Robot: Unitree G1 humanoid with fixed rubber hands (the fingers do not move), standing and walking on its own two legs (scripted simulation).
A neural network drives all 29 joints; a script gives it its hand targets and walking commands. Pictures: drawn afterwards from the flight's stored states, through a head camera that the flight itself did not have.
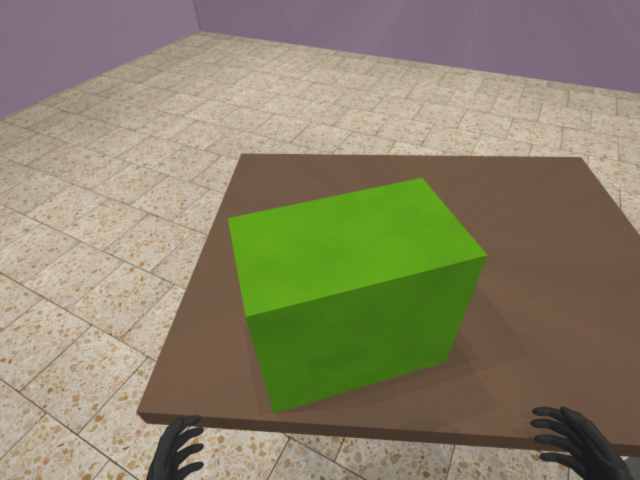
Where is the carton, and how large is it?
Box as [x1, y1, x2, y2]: [228, 178, 487, 413]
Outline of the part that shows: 422,178 228,218 245,315 274,413 445,361 487,255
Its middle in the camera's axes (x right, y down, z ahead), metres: +0.04 +0.09 +0.59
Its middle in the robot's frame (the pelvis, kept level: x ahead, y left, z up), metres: +0.40 +0.03 +0.00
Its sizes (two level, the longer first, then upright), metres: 0.296 0.171 0.260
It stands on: a table, 0.65 m high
